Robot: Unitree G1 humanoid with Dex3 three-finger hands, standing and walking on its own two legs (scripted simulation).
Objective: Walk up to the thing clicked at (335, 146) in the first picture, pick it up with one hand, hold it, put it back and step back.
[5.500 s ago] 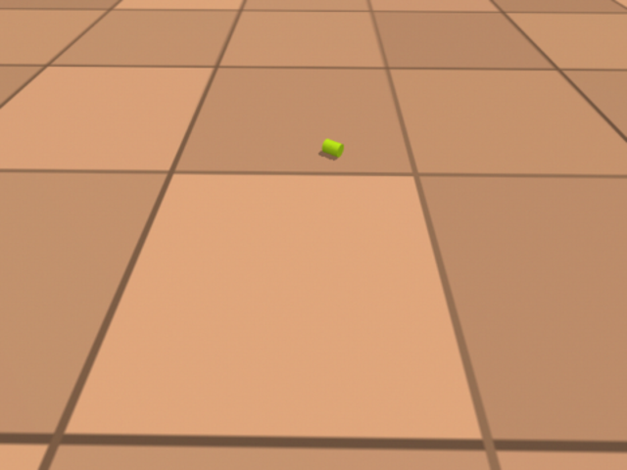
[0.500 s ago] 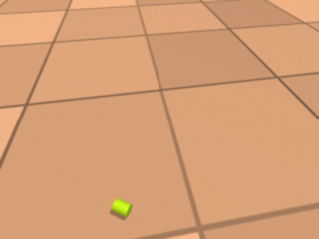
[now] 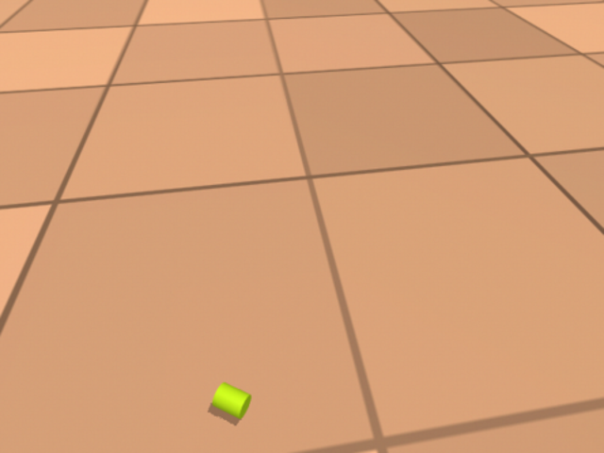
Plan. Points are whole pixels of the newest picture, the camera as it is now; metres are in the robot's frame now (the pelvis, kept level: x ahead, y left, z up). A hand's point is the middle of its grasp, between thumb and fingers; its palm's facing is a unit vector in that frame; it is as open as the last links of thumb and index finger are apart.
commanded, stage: walk up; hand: left
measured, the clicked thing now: (232, 400) +0.45 +0.25 -0.74
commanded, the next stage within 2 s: stand in 0.36 s
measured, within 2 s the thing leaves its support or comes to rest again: neither
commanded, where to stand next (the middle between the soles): +0.05 -0.01 m, yaw +0 degrees
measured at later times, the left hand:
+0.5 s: hand out of the picture +0.09 +0.25 -0.16, palm faces +0.00 -0.94 -0.33, open 7.4 cm
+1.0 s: hand out of the picture +0.08 +0.24 -0.16, palm faces +0.00 -0.94 -0.34, open 7.4 cm
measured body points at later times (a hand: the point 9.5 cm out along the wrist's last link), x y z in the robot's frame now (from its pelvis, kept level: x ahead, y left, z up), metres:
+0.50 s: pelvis +0.01 +0.00 +0.00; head +0.02 +0.00 +0.45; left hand +0.09 +0.30 -0.13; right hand +0.10 -0.30 -0.13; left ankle +0.02 +0.12 -0.75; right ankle +0.01 -0.13 -0.75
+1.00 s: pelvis +0.01 -0.01 +0.00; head +0.02 -0.01 +0.45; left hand +0.08 +0.29 -0.13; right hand +0.09 -0.31 -0.13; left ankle +0.02 +0.12 -0.75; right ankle +0.01 -0.13 -0.75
